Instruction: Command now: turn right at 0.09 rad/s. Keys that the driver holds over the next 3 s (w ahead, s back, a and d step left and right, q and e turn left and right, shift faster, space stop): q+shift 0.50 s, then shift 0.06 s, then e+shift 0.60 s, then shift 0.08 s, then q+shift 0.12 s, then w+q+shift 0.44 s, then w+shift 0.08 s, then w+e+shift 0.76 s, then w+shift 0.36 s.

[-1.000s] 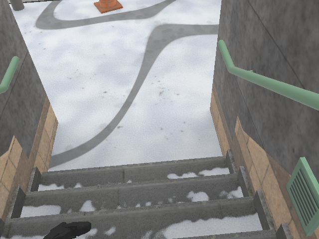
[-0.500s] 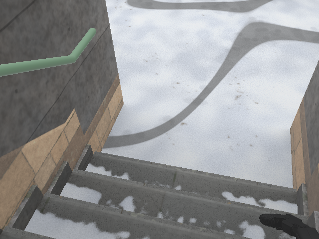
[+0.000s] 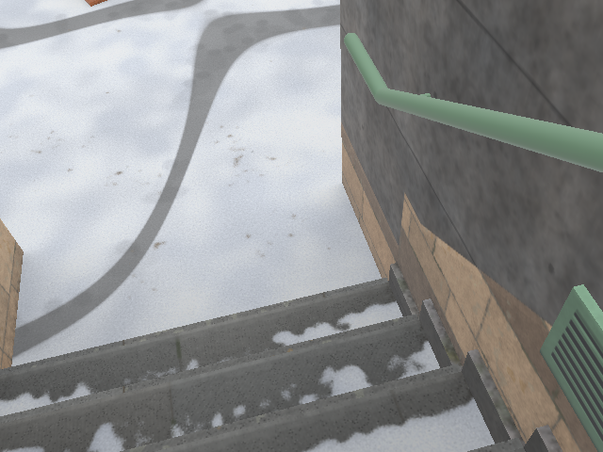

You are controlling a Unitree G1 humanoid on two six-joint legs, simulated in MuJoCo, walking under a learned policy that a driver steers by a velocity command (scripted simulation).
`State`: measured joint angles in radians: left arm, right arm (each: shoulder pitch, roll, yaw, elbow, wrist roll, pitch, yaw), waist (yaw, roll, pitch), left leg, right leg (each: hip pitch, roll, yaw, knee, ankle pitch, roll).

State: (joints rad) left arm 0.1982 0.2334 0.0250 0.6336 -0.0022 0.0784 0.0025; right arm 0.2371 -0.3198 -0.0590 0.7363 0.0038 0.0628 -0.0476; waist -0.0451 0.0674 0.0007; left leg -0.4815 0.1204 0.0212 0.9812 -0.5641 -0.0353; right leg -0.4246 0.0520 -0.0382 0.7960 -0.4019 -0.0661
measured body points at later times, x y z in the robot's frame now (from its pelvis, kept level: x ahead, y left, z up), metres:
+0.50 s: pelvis -0.01 +0.01 +0.01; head +0.01 +0.03 +0.46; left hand +0.01 +0.32 -0.10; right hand +0.24 -0.16 -0.07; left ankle -0.03 +0.12 -0.67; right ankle +0.01 -0.08 -0.70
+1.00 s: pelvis +0.01 +0.04 +0.02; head +0.02 +0.07 +0.47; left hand +0.05 +0.32 -0.11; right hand +0.22 -0.15 -0.08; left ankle -0.04 +0.11 -0.70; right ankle +0.07 -0.11 -0.60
